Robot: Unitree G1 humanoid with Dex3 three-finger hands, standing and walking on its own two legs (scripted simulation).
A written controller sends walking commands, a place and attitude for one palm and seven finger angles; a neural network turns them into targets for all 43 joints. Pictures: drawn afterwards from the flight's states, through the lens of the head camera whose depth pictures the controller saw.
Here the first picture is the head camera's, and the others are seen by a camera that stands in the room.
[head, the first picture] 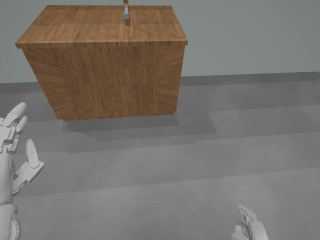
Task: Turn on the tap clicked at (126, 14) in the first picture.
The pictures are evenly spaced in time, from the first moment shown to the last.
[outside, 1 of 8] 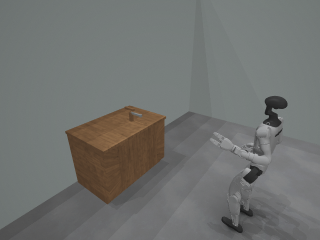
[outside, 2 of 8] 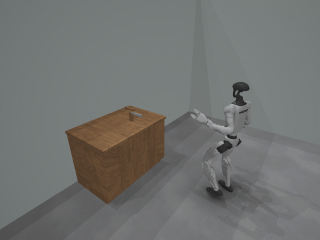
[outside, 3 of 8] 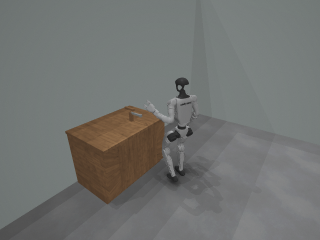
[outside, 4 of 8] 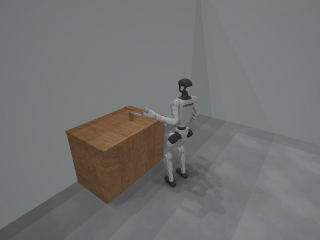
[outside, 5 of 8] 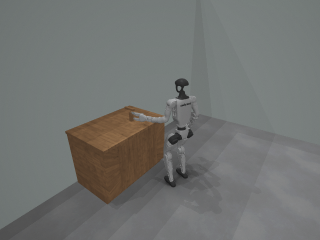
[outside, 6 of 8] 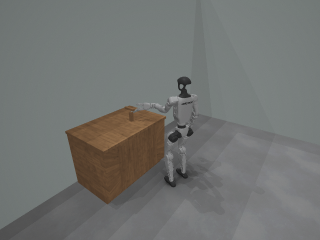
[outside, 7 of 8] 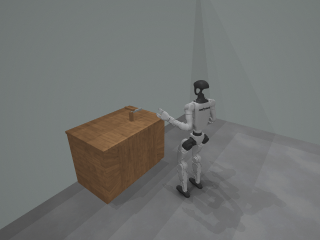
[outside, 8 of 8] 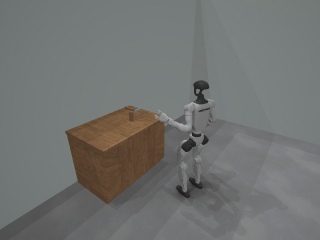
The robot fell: no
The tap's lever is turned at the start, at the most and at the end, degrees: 0 86 86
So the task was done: yes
